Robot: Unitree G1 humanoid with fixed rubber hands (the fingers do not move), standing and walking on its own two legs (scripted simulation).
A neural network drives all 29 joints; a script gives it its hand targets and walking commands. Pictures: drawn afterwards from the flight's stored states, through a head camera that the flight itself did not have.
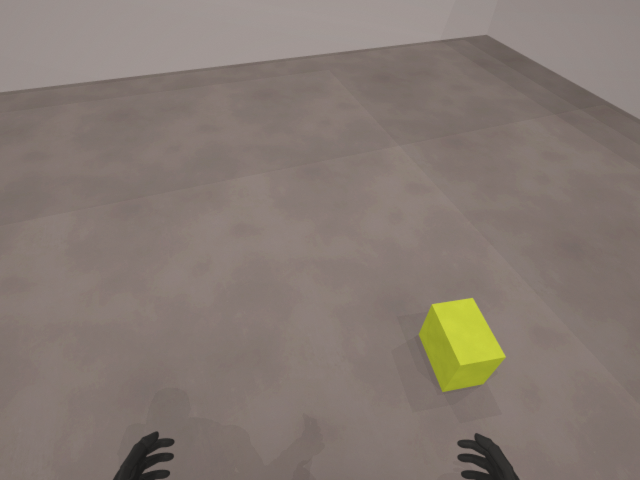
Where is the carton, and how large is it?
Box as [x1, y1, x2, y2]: [419, 298, 505, 391]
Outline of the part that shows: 472,298 432,304 419,332 419,336 442,391 483,383 505,357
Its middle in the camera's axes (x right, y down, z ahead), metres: +0.45 +0.33 +1.26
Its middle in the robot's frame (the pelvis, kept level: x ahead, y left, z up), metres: +0.68 -0.46 -0.65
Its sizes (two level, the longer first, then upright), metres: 0.213 0.145 0.193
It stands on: the floor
